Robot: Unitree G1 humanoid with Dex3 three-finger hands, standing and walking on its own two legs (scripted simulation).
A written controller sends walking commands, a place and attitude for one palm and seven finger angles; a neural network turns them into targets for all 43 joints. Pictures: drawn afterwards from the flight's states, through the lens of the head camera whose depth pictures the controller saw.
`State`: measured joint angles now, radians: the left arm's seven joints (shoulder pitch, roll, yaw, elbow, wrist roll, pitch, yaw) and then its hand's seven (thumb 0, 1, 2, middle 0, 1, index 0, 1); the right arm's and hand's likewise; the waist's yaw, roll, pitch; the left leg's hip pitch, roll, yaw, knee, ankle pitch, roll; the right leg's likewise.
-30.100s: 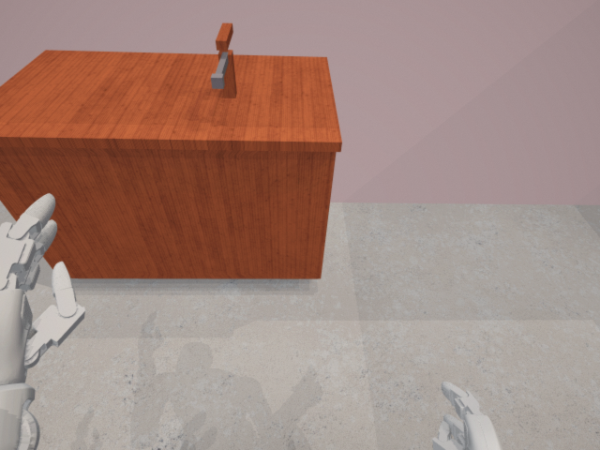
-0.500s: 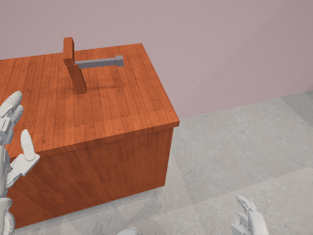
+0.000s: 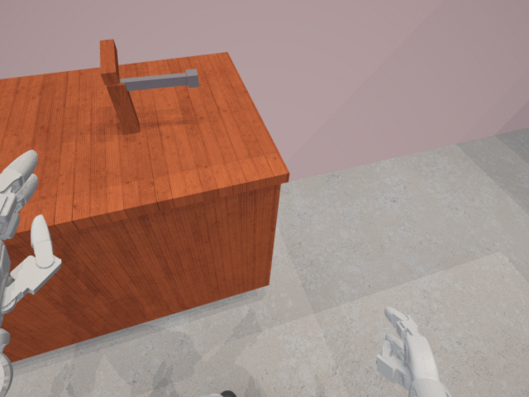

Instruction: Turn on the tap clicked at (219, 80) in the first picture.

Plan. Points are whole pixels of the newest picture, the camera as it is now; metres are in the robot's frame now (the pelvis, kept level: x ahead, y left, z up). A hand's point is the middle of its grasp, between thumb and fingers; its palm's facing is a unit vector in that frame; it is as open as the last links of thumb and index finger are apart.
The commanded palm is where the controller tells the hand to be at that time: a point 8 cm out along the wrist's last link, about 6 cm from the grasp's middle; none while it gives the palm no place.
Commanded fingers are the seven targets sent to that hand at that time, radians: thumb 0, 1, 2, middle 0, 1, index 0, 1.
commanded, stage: stop stepping back and stand still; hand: left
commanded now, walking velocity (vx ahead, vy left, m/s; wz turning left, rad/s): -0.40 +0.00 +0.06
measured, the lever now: (192, 78) +0.72 +0.21 +0.08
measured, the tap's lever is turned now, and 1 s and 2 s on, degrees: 86 86 86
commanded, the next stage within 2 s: stand and check the lever's angle in 0.74 s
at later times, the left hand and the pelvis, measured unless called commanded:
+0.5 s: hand out of the picture +0.11 +0.25 +0.16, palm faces +0.45 -0.80 -0.39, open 7.4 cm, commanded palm +0.06 +0.28 +0.18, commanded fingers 0.00 0.90 0.90 -0.20 -0.30 -0.20 -0.30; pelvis -0.08 -0.01 +0.00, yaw +4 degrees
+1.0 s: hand out of the picture +0.13 +0.26 +0.16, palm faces +0.46 -0.81 -0.37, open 7.4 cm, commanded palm +0.07 +0.30 +0.18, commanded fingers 0.00 0.90 0.90 -0.20 -0.30 -0.20 -0.30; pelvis -0.07 +0.01 +0.00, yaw +4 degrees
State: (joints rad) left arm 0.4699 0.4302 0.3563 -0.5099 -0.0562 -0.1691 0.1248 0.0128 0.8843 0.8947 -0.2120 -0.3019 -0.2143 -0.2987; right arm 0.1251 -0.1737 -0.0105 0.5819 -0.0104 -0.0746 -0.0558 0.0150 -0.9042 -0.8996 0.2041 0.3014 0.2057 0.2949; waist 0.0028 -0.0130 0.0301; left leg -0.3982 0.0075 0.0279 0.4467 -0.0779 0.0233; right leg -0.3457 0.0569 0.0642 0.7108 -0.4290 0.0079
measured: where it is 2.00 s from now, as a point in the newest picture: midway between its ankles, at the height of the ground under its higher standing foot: outside the picture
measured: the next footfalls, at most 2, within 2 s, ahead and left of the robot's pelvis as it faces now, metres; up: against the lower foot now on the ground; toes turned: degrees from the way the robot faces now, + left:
right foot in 0.10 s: -0.01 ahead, -0.11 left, +0.00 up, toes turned +4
left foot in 0.36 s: -0.05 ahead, +0.13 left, +0.00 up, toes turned +3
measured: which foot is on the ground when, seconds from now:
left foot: down 0.00-0.12, up 0.14-0.34, down 0.36-1.00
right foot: up 0.00-0.08, down 0.10-1.00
